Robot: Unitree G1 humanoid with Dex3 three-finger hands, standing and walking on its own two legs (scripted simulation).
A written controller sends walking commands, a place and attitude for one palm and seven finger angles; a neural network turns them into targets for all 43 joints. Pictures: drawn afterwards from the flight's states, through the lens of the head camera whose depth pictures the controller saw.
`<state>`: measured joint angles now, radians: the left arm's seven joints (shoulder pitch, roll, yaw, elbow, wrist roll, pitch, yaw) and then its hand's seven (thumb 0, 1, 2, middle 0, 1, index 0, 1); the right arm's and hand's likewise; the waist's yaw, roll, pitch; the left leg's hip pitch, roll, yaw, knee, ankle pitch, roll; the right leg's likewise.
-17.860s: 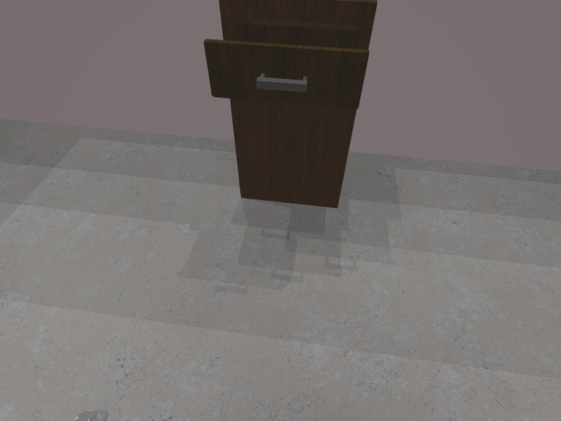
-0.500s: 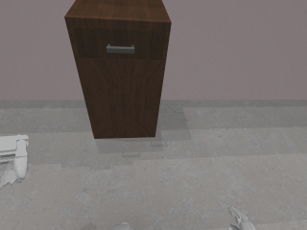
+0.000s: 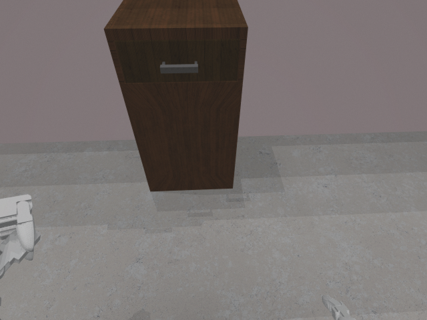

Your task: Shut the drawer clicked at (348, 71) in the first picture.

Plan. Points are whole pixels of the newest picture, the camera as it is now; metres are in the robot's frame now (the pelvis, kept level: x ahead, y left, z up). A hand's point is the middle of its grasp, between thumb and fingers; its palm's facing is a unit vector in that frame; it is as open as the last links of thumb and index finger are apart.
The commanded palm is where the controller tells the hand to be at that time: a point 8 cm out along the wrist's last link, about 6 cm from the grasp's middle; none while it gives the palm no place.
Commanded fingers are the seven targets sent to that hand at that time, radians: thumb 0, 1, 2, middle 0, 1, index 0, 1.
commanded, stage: stop stepping back and stand still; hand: left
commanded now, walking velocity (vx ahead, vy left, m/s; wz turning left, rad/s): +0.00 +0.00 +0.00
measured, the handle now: (179, 66) +0.94 +0.19 +0.03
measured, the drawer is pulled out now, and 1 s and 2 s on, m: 0.00 0.00 0.00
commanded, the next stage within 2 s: let the arm hang, fingers relaxed in 0.26 s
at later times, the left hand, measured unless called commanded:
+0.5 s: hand (81, 284) +0.19 +0.26 -0.02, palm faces +0.10 -0.88 -0.47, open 3.1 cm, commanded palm none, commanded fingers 0.00 0.90 0.90 -1.08 -1.25 -1.08 -1.25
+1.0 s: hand out of the picture -0.05 +0.24 -0.16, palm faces +0.05 -0.96 -0.27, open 5.9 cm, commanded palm none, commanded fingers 0.00 0.90 0.90 -0.20 -0.30 -0.20 -0.30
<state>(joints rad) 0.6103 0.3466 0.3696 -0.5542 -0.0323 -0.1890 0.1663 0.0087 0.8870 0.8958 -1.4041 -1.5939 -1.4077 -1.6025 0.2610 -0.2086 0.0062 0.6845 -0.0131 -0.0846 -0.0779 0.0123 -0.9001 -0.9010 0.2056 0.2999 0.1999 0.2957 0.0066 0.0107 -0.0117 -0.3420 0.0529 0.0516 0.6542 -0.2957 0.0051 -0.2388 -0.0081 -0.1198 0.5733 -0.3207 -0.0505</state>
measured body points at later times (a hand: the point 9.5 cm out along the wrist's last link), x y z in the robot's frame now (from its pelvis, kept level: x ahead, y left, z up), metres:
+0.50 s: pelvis +0.00 +0.01 -0.01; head +0.01 -0.02 +0.44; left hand +0.18 +0.31 +0.01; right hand +0.16 -0.24 -0.12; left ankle +0.03 +0.14 -0.73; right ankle +0.00 -0.08 -0.73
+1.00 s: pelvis -0.01 +0.03 +0.01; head +0.01 +0.02 +0.46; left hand -0.05 +0.29 -0.14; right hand -0.02 -0.20 -0.15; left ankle +0.03 +0.14 -0.73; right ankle +0.00 -0.08 -0.73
